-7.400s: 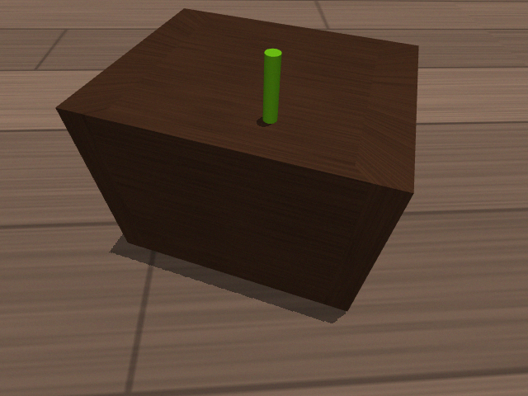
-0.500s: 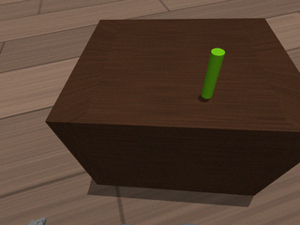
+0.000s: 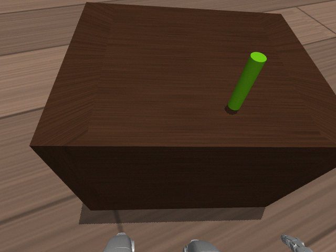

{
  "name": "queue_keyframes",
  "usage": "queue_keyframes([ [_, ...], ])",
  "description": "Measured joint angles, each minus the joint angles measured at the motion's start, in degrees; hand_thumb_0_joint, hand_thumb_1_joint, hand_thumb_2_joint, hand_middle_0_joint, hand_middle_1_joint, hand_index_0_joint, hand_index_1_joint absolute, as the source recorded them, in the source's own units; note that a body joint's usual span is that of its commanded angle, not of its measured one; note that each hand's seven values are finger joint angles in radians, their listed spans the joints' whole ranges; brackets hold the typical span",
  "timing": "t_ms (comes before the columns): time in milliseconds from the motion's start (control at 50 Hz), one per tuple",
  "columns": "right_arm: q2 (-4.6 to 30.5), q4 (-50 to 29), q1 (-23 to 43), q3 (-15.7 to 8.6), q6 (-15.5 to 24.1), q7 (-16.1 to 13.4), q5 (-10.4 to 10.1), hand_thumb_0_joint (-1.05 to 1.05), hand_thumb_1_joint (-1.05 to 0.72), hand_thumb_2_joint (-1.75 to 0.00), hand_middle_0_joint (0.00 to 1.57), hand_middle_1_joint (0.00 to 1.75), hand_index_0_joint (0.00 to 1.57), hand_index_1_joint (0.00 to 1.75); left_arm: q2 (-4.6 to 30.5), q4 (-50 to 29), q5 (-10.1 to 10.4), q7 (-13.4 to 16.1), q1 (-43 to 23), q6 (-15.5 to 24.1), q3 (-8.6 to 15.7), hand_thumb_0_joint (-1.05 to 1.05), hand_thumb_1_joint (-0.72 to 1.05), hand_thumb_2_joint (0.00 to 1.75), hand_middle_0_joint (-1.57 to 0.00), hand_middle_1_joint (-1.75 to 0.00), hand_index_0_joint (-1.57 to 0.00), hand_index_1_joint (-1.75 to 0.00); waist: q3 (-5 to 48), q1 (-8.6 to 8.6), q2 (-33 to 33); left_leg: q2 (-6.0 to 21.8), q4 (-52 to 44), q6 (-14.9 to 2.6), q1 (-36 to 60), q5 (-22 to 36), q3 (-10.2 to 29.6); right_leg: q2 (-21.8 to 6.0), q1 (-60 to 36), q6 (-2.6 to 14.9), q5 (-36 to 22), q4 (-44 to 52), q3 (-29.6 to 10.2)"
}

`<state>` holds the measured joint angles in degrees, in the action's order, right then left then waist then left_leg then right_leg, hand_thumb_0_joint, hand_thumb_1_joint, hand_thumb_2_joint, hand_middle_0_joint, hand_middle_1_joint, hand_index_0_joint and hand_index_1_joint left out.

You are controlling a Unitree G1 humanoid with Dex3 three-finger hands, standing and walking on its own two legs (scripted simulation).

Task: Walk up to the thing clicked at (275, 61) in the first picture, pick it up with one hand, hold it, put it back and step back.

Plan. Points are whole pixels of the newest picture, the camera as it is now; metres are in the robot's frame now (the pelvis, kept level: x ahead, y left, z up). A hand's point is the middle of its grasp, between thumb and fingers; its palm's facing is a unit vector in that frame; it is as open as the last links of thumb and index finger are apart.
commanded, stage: walk up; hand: right
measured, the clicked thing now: (244, 84) +0.55 -0.21 +0.05
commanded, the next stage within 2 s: stand in 1.46 s
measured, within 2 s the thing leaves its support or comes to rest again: neither
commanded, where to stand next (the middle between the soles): +0.08 -0.01 m, yaw +2 degrees
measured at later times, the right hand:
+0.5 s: hand out of the picture +0.06 -0.28 -0.14, palm faces -0.02 +0.94 -0.35, open 7.4 cm
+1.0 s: hand out of the picture +0.10 -0.27 -0.11, palm faces -0.07 +0.93 -0.37, open 7.4 cm
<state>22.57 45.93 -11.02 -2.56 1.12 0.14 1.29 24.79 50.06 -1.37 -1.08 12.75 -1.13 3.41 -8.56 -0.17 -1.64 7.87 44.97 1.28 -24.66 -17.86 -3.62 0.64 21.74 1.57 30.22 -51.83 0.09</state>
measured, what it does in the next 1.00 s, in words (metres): steps on the spot: right foot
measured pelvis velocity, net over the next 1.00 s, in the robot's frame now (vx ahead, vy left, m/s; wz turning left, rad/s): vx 0.01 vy -0.02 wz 0.04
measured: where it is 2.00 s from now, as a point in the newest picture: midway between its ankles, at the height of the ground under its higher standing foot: outside the picture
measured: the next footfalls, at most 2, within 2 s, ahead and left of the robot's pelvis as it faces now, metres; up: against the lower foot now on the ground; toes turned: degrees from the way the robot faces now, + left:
right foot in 0.04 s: +0.05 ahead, -0.14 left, +0.00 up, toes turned -1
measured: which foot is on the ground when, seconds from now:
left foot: down 0.00-1.00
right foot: up 0.00-0.02, down 0.04-1.00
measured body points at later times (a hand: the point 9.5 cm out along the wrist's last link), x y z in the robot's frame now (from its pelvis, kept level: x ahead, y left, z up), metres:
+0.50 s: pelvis -0.01 -0.02 +0.01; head +0.00 -0.02 +0.46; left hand +0.09 +0.29 -0.11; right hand +0.06 -0.33 -0.11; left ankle +0.03 +0.12 -0.71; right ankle +0.01 -0.14 -0.71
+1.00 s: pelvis +0.01 -0.02 +0.03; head +0.02 -0.01 +0.48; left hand +0.10 +0.29 -0.10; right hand +0.10 -0.32 -0.09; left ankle +0.03 +0.13 -0.71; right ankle +0.01 -0.14 -0.71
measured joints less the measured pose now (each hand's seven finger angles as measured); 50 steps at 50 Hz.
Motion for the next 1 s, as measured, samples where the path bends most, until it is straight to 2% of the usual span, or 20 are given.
queue_keyframes([
  [40, 1.0, 0.0, -0.2, -0.2, -0.5, -0.2, -0.3, 0.00, -0.89, -0.90, 0.21, 0.30, 0.21, 0.30, -0.2, 0.0, -0.3, -0.2, 0.2, 0.2, 0.4, 0.00, 0.91, 0.90, -0.20, -0.30, -0.21, -0.30, 0.3, 0.00, 0.8, 0.7, 1.7, 0.51, -0.9, -0.7, -0.1, 0.1, -2.3, 0.43, -4.2, 6.0, 1.1],
  [60, 1.6, 0.2, -0.1, -0.4, -0.8, -0.4, -0.4, 0.00, -0.89, -0.90, 0.21, 0.30, 0.21, 0.30, -0.7, 0.2, -0.7, -0.2, 0.1, 0.5, 0.7, 0.00, 0.91, 0.90, -0.20, -0.30, -0.21, -0.30, 0.1, 0.13, 2.1, 1.5, 3.0, 0.60, -1.4, -1.3, 0.7, 0.8, -2.9, -0.05, -6.3, 7.0, 1.7],
  [80, 1.8, 0.8, -0.1, -0.6, -1.3, -0.7, -0.7, 0.00, -0.90, -0.90, 0.21, 0.30, 0.21, 0.30, -1.1, 0.1, -1.0, -0.2, 0.3, 0.7, 0.8, 0.00, 0.91, 0.90, -0.20, -0.30, -0.21, -0.30, 0.2, 0.31, 2.8, 1.3, 4.2, -0.09, -1.9, -2.3, 1.8, 1.2, -2.9, -0.36, -6.4, 6.7, 2.2],
  [140, 1.7, 3.1, 0.1, -0.6, -2.2, -1.5, -1.4, 0.00, -0.90, -0.90, 0.21, 0.30, 0.21, 0.30, -1.5, 0.0, -1.2, -0.3, 0.9, 0.8, 0.4, 0.00, 0.91, 0.90, -0.21, -0.30, -0.21, -0.30, 1.0, -0.51, 2.1, -3.4, 9.9, -2.00, -2.3, -11.6, 5.0, 0.2, -2.4, -0.14, -5.8, 5.6, 0.9],
  [180, 1.9, 4.3, 0.0, -0.5, -1.6, -1.6, -1.8, 0.00, -0.90, -0.90, 0.20, 0.30, 0.21, 0.30, -2.2, 0.1, -1.2, -0.1, 0.9, 1.0, 0.0, 0.00, 0.91, 0.90, -0.21, -0.30, -0.21, -0.30, 1.5, -0.60, 2.3, -5.1, 9.7, -2.54, -1.2, -12.1, 5.3, -0.2, -2.5, -0.34, -6.2, 6.1, 0.5],
  [220, 1.6, 5.2, -0.4, -0.1, -0.6, -1.4, -1.9, 0.00, -0.90, -0.90, 0.20, 0.30, 0.21, 0.30, -2.4, 0.2, -1.0, 0.0, 0.6, 1.0, -0.4, 0.00, 0.90, 0.90, -0.21, -0.30, -0.21, -0.30, 2.0, -0.39, 2.1, -5.9, 3.7, -2.72, 1.7, -9.7, 4.1, -0.7, -2.3, -0.74, -6.2, 6.1, 0.4],
  [240, 1.2, 5.7, -0.6, 0.0, 0.0, -1.4, -1.7, 0.00, -0.90, -0.90, 0.20, 0.30, 0.20, 0.30, -2.2, 0.2, -0.7, 0.0, 0.2, 0.9, -0.5, 0.00, 0.90, 0.90, -0.21, -0.30, -0.21, -0.30, 2.1, -0.26, 1.5, -6.5, 0.1, -2.28, 3.1, -4.7, 3.7, -1.2, -2.2, -1.01, -5.9, 5.5, 0.2],
  [260, 0.4, 6.2, -0.7, 0.2, 0.5, -1.3, -1.4, 0.00, -0.90, -0.90, 0.20, 0.30, 0.20, 0.30, -1.9, 0.5, -0.4, 0.0, -0.4, 0.6, -0.5, 0.00, 0.90, 0.90, -0.21, -0.30, -0.21, -0.30, 1.8, -0.40, 0.1, -7.4, -1.4, -1.56, 4.1, -2.2, 2.9, -2.2, -2.1, -1.07, -5.6, 4.7, -0.5],
  [280, -0.2, 6.6, -1.0, 0.6, 0.8, -1.1, -1.0, 0.00, -0.90, -0.90, 0.20, 0.30, 0.20, 0.30, -2.0, 0.9, 0.0, 0.2, -1.1, 0.3, -0.5, 0.00, 0.90, 0.90, -0.21, -0.30, -0.21, -0.30, 1.9, -0.46, -0.5, -7.7, -1.9, -1.13, 4.3, -1.8, 2.7, -2.4, -1.9, -0.75, -5.8, 4.3, -1.0],
  [340, -1.0, 7.3, -1.7, 1.6, 1.2, -0.3, -0.5, 0.00, -0.90, -0.90, 0.20, 0.30, 0.21, 0.30, -2.3, 2.0, 0.6, 0.3, -2.9, -0.1, -0.7, 0.00, 0.91, 0.90, -0.21, -0.30, -0.21, -0.30, 2.5, -0.07, 0.2, -6.6, -2.3, -0.93, 4.5, -1.7, 3.7, -1.0, -1.9, 0.10, -0.3, 3.4, -1.1],
  [380, -1.5, 7.9, -1.7, 2.2, 1.1, -0.2, -0.5, 0.00, -0.90, -0.90, 0.21, 0.30, 0.21, 0.30, -2.2, 2.5, 0.7, 0.2, -3.6, 0.5, -0.5, 0.00, 0.91, 0.90, -0.21, -0.30, -0.21, -0.30, 2.8, -0.04, 0.5, -5.8, -2.8, -0.16, 4.5, -1.3, 4.3, -1.1, -3.7, 0.46, -4.8, 8.5, -0.5],
  [400, -1.6, 8.4, -1.4, 2.5, 0.9, -0.2, -0.7, 0.00, -0.90, -0.90, 0.21, 0.30, 0.21, 0.30, -2.2, 2.8, 0.6, 0.1, -3.9, 0.9, -0.4, 0.00, 0.91, 0.90, -0.21, -0.30, -0.21, -0.30, 2.8, -0.06, 0.7, -5.4, -3.0, 0.36, 4.6, -1.1, 4.5, -1.0, -4.3, -0.10, -9.1, 10.3, 0.1],
  [420, -1.8, 8.9, -1.0, 2.6, 0.6, -0.1, -0.9, 0.00, -0.90, -0.90, 0.21, 0.30, 0.21, 0.30, -2.3, 3.3, 0.4, 0.1, -4.2, 1.2, -0.4, 0.00, 0.91, 0.90, -0.20, -0.30, -0.21, -0.30, 2.8, 0.15, 1.0, -5.1, -3.4, 0.70, 4.8, -0.8, 5.0, -0.8, -4.7, -0.63, -10.1, 11.0, 0.6],
  [480, -2.0, 10.2, -0.4, 2.5, 0.0, 0.2, -1.1, 0.00, -0.90, -0.90, 0.21, 0.30, 0.21, 0.30, -2.8, 5.0, 0.3, -0.3, -4.5, 1.3, -1.0, 0.00, 0.91, 0.90, -0.20, -0.30, -0.21, -0.30, 3.7, 0.65, 0.8, -6.0, -6.4, -0.01, 6.2, 0.5, 5.4, -1.5, -5.5, -0.98, -10.0, 12.1, 0.9],
  [640, -1.1, 13.9, 0.5, 2.5, 0.2, 0.7, -1.0, 0.00, -0.90, -0.90, 0.20, 0.30, 0.21, 0.30, -4.8, 9.2, 0.5, -0.6, -6.6, 1.1, -1.8, 0.00, 0.90, 0.90, -0.21, -0.30, -0.21, -0.30, 5.0, 0.68, 2.0, -6.1, -13.7, 1.07, 9.8, 4.3, 6.3, -1.5, -9.3, -1.24, -13.0, 19.2, 1.8],
  [1000, -2.1, 16.5, 4.7, 2.8, 0.2, 0.2, -0.8, 0.00, -0.90, -0.90, 0.20, 0.30, 0.21, 0.30, -4.4, 13.1, 1.0, -0.4, -10.2, 0.7, -1.3, 0.00, 0.91, 0.90, -0.20, -0.30, -0.21, -0.30, 4.9, 0.22, 1.2, -6.0, -19.1, 1.02, 12.1, 6.7, 7.7, -1.3, -13.7, -1.71, -16.5, 27.8, 3.4],
])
